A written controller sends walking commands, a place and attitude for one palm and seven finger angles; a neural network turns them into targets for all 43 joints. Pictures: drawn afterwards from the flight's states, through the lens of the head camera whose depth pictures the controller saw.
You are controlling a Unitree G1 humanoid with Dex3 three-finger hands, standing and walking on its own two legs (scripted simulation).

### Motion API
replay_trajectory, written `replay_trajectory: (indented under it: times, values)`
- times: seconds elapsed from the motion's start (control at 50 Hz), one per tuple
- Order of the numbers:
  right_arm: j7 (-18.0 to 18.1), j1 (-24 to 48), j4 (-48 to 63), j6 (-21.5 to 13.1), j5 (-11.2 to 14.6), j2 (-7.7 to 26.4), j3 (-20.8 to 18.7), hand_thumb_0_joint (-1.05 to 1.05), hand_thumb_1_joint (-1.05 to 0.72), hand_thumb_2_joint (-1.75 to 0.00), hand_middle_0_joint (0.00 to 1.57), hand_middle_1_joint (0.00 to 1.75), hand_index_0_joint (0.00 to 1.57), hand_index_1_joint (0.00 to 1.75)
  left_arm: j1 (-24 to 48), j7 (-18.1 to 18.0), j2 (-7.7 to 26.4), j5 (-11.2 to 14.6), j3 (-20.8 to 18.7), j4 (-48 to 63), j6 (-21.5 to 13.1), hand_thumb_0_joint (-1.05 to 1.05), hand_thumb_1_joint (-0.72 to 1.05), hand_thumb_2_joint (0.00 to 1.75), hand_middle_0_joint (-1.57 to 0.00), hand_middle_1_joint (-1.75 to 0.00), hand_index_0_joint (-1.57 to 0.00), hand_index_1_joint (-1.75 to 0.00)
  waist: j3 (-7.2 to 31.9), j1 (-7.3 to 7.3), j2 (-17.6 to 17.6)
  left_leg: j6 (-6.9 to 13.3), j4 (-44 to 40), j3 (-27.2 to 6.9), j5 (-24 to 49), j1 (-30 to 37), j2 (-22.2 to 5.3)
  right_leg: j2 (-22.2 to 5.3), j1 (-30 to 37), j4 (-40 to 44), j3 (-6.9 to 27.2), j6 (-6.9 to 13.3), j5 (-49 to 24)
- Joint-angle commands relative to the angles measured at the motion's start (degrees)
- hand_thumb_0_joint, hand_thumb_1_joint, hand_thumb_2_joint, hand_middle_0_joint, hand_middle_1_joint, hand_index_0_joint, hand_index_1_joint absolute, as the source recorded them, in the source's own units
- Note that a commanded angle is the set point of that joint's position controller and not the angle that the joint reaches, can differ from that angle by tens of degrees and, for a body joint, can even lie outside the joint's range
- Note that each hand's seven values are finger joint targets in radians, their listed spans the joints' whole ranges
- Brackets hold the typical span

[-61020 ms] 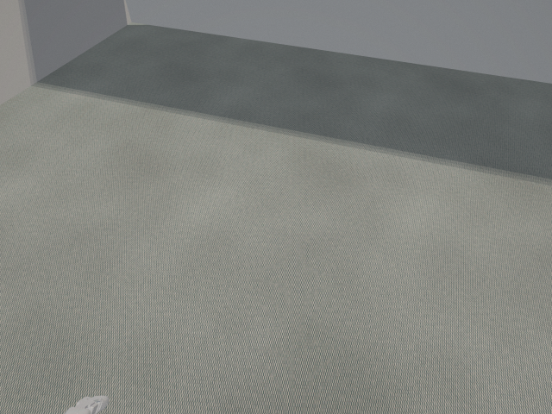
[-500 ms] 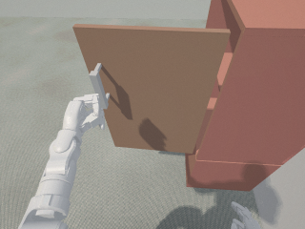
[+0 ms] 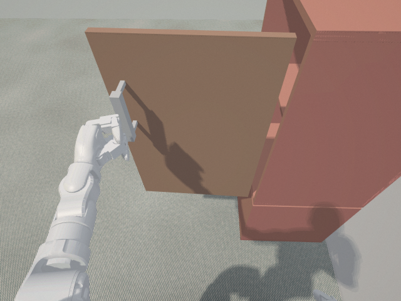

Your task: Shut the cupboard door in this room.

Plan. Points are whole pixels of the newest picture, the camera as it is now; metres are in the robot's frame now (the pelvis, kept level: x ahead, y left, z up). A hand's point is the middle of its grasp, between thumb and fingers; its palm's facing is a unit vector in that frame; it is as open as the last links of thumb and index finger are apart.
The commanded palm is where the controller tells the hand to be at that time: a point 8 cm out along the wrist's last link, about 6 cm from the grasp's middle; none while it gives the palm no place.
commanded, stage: bring the fist close to the handle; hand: left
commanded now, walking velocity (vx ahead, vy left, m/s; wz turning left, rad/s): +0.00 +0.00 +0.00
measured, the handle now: (126, 112) +0.50 +0.17 +0.09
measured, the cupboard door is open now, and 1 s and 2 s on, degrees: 88 74 60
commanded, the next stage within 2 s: push the door shut along its arc in 0.04 s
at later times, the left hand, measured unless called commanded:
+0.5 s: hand (132, 129) +0.43 +0.15 +0.11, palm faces -0.11 -0.99 -0.03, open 3.1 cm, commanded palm +0.42 +0.19 +0.10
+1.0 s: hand (149, 108) +0.49 +0.12 +0.11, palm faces -0.25 -0.97 -0.01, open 3.1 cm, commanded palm +0.49 +0.17 +0.10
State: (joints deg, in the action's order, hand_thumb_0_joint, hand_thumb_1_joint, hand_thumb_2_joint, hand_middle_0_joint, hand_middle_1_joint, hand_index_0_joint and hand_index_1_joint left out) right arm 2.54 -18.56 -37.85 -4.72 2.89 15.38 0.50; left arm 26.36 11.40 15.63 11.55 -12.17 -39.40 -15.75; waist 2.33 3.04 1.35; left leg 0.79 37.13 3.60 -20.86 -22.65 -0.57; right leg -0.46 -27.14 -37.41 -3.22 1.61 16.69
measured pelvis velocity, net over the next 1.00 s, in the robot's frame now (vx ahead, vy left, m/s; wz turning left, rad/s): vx -0.01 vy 0.01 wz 0.00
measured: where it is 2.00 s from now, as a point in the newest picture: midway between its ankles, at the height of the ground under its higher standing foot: outside the picture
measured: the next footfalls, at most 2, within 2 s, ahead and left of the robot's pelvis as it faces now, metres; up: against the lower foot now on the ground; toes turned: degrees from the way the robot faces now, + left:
none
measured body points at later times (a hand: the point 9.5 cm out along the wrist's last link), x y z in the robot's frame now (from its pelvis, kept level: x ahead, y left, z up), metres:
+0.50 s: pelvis -0.01 +0.01 -0.01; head +0.04 +0.00 +0.44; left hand +0.43 +0.20 +0.11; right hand +0.07 -0.25 -0.12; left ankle -0.02 +0.11 -0.72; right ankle +0.02 -0.10 -0.72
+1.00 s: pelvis -0.01 +0.01 -0.02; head +0.09 +0.00 +0.42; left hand +0.50 +0.17 +0.11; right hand -0.03 -0.27 -0.13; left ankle -0.02 +0.11 -0.72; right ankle +0.02 -0.10 -0.72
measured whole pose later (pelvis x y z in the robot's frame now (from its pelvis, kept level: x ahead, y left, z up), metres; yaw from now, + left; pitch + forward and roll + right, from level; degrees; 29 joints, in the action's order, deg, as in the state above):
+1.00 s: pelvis -0.01 +0.01 -0.02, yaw +0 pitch +15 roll +0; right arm 2.2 -24.1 -39.9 -3.7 0.9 17.1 1.5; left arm 58.2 21.6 26.5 8.4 -14.9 -70.3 -16.8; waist 2.6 10.8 1.2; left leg 1.3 44.6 3.0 -22.3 -37.1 -0.9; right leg -0.5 -40.4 -42.6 -3.7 1.4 16.9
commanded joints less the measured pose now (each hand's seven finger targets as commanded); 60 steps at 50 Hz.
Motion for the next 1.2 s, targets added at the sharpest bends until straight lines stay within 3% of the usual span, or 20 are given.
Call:
replay_trajectory:
  times: [0.0,0.08,0.14,0.16,0.24,0.34,0.44,0.48,0.5,0.56,0.64,0.7,0.76,0.82,0.9,0.98,1.02,1.06,1.1,1.18]
  values:
    - [0.9,1.8,6.9,-2.9,0.3,6.7,-2.4,0.0,-0.9,-0.9,0.2,0.3,0.2,0.3,26.3,0.4,7.3,0.9,0.7,11.5,-3.8,0.0,0.9,0.9,-1.3,-1.5,-1.3,-1.5,16.8,0.73,-1.2,0.3,-4.6,-2.3,12.9,3.9,0.6,-0.3,10.0,3.9,2.2,-0.4,-14.6]
    - [0.6,1.5,6.9,-2.9,0.1,6.9,-2.5,0.0,-0.9,-0.9,0.2,0.3,0.2,0.3,26.2,-0.5,7.2,0.4,0.5,9.9,-3.3,0.0,0.9,0.9,-1.3,-1.5,-1.3,-1.5,18.0,0.0,-0.3,0.0,-4.6,-2.8,13.9,4.8,0.5,-0.3,9.7,3.1,1.7,-0.1,-14.5]
    - [0.2,1.6,7.1,-2.6,0.0,7.1,-2.3,0.0,-0.9,-0.9,0.2,0.3,0.2,0.3,24.5,-1.4,8.6,0.2,-1.4,7.8,-3.0,0.0,0.9,0.9,-1.3,-1.5,-1.3,-1.5,17.1,-0.61,-3.9,0.0,-4.6,-2.8,13.8,2.9,0.5,-0.4,10.6,3.0,1.7,-0.1,-15.0]
    - [0.4,1.1,6.7,-2.2,-0.2,7.5,-2.2,0.0,-0.9,-0.9,0.2,0.3,0.2,0.3,26.2,-1.6,11.1,-0.3,-2.7,6.6,-3.2,0.0,0.9,0.9,-1.3,-1.5,-1.3,-1.5,16.2,-0.26,-5.3,0.1,-4.8,-2.9,13.0,2.0,0.5,-0.6,11.1,3.2,1.9,-0.3,-14.5]
    - [0.5,1.3,6.5,-2.1,-0.1,7.1,-1.8,0.0,-0.9,-0.9,0.2,0.3,0.2,0.3,35.9,-0.3,10.4,-1.4,-0.1,5.5,-4.6,0.0,0.9,0.9,-1.3,-1.5,-1.3,-1.5,16.5,1.36,-0.3,0.0,-4.2,-3.0,11.8,3.0,0.6,-0.5,8.1,2.5,2.3,0.1,-13.0]
    - [0.9,-0.6,5.2,-2.2,-0.3,7.7,-1.8,0.0,-0.9,-0.9,0.2,0.3,0.2,0.3,41.5,1.8,11.9,-0.5,-1.2,-2.2,-5.5,0.0,0.9,0.9,-1.3,-1.5,-1.3,-1.5,18.3,2.6,-2.8,0.1,-3.0,-3.5,12.0,1.7,0.7,-0.3,7.8,1.6,2.3,0.1,-13.8]
    - [0.5,-2.6,4.7,-2.0,-0.6,8.3,-2.0,0.0,-0.9,-0.9,0.2,0.3,0.2,0.3,44.3,4.3,11.4,-0.5,-0.3,-6.1,-6.1,0.0,0.9,0.9,-1.3,-1.5,-1.3,-1.5,20.3,3.43,-1.5,0.1,-1.8,-3.5,13.6,1.0,0.9,-0.2,6.5,0.6,2.5,0.1,-15.5]
    - [0.5,-3.6,4.0,-2.0,-0.6,8.5,-2.0,0.0,-0.9,-0.9,0.2,0.3,0.2,0.3,47.3,5.2,10.2,-0.6,1.5,-8.8,-6.1,0.0,0.9,0.9,-1.3,-1.5,-1.3,-1.5,18.4,4.99,-1.4,0.2,-1.5,-3.8,12.0,0.2,0.8,-0.1,4.0,0.7,2.3,0.0,-13.7]
    - [0.6,-4.4,3.5,-1.9,-0.7,9.0,-2.3,0.0,-0.9,-0.9,0.2,0.3,0.2,0.3,49.0,5.3,12.6,-0.6,-0.3,-8.8,-6.5,0.0,0.9,0.9,-1.3,-1.5,-1.3,-1.5,19.2,5.12,-2.3,0.2,-1.2,-4.1,11.8,0.0,0.7,0.0,3.8,0.7,2.5,0.0,-13.4]
    - [0.5,-6.0,2.7,-1.9,-1.0,9.3,-2.4,0.0,-0.9,-0.9,0.2,0.3,0.2,0.3,52.0,6.2,12.5,-0.7,0.3,-10.8,-6.6,0.0,0.9,0.9,-1.3,-1.5,-1.3,-1.5,20.8,6.09,-1.2,0.4,-0.6,-4.2,11.7,-0.1,0.8,0.0,3.1,0.3,2.5,-0.1,-12.9]
    - [0.3,-7.3,2.5,-1.8,-1.3,9.5,-2.5,0.0,-0.9,-0.9,0.2,0.3,0.2,0.3,54.3,7.3,13.5,-1.0,-0.1,-11.5,-6.6,0.0,0.9,0.9,-1.3,-1.5,-1.3,-1.5,23.9,6.31,0.8,0.3,0.2,-4.5,13.6,0.4,0.9,0.2,2.8,-0.5,2.6,0.0,-14.3]
    - [0.4,-8.9,1.8,-1.3,-1.5,10.2,-2.5,0.0,-0.9,-0.9,0.2,0.3,0.2,0.3,55.8,7.7,17.1,-1.4,-2.7,-14.8,-6.0,0.0,0.9,0.9,-1.3,-1.5,-1.3,-1.5,22.7,7.03,-1.8,0.8,0.6,-4.5,12.0,-2.7,0.9,0.5,3.0,-0.2,3.0,-0.2,-13.7]
    - [0.5,-10.0,1.8,-0.9,-1.6,10.5,-2.6,0.0,-0.9,-0.9,0.2,0.3,0.2,0.3,57.1,8.4,20.2,-2.1,-4.5,-15.6,-6.1,0.0,0.9,0.9,-1.3,-1.5,-1.3,-1.5,23.4,7.16,0.2,0.9,1.1,-4.2,11.9,-3.4,0.9,0.5,3.0,-0.5,3.2,-0.1,-13.8]
    - [0.3,-10.4,2.1,-0.8,-1.8,10.4,-2.5,0.0,-0.9,-0.9,0.2,0.3,0.2,0.3,59.3,9.8,19.6,-2.5,-3.1,-15.7,-6.0,0.0,0.9,0.9,-1.3,-1.5,-1.3,-1.5,24.7,7.74,2.7,0.8,1.8,-4.4,12.4,-2.7,0.9,0.7,1.6,-0.8,3.3,-0.1,-13.8]
    - [0.6,-12.2,1.7,-0.3,-1.9,11.1,-2.5,0.0,-0.9,-0.9,0.2,0.3,0.2,0.3,62.7,10.8,20.7,-2.3,-3.6,-17.9,-4.8,0.0,0.9,0.9,-1.3,-1.5,-1.3,-1.5,24.2,9.48,1.1,1.0,2.6,-4.8,12.7,-3.4,0.6,1.1,-0.4,-1.0,3.0,-0.3,-13.8]
    - [0.4,-13.1,1.7,-0.2,-2.2,11.2,-2.6,0.0,-0.9,-0.9,0.2,0.3,0.2,0.3,64.0,11.9,20.2,-2.7,-2.8,-18.2,-4.3,0.0,0.9,0.9,-1.3,-1.5,-1.3,-1.5,27.1,9.49,4.7,0.9,3.8,-5.3,15.9,-0.2,0.6,1.4,-2.5,-1.8,2.5,0.0,-15.1]
    - [0.4,-13.8,1.6,0.0,-2.4,11.3,-2.6,0.0,-0.9,-0.9,0.2,0.3,0.2,0.3,64.7,12.1,21.3,-2.8,-3.8,-18.5,-3.9,0.0,0.9,0.9,-1.3,-1.5,-1.3,-1.5,27.5,9.55,3.5,0.8,4.3,-5.6,17.0,-0.7,0.5,1.5,-2.4,-2.3,2.4,0.0,-16.0]
    - [0.4,-14.2,1.7,0.1,-2.5,11.2,-2.6,0.0,-0.9,-0.9,0.2,0.3,0.2,0.3,64.9,12.3,18.9,-2.2,-2.6,-19.7,-3.3,0.0,0.9,0.9,-1.3,-1.5,-1.3,-1.5,27.1,10.01,3.8,1.0,4.8,-5.5,18.5,-0.1,0.6,1.6,-3.5,-2.6,1.9,0.1,-16.9]
    - [0.5,-14.9,1.5,0.7,-2.6,11.9,-2.5,0.0,-0.9,-0.9,0.2,0.3,0.2,0.3,65.2,11.8,23.4,-2.9,-5.7,-22.3,-2.2,0.0,0.9,0.9,-1.3,-1.5,-1.3,-1.5,25.5,10.28,-0.4,1.2,4.8,-5.3,16.5,-4.2,0.5,1.7,-2.6,-2.4,2.3,-0.3,-16.4]
    - [0.4,-15.3,2.2,1.0,-3.0,11.7,-2.5,0.0,-0.9,-0.9,0.2,0.3,0.2,0.3,68.0,11.6,25.6,-4.3,-6.4,-19.7,-2.9,0.0,0.9,0.9,-1.3,-1.5,-1.3,-1.5,29.6,9.8,4.1,0.9,5.9,-5.2,19.3,-2.8,0.8,1.7,-1.7,-3.8,2.6,0.0,-19.2]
